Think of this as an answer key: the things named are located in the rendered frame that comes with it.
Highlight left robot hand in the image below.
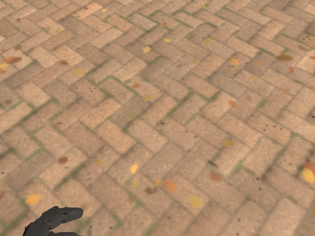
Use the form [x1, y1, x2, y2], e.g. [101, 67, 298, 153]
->
[23, 206, 84, 236]

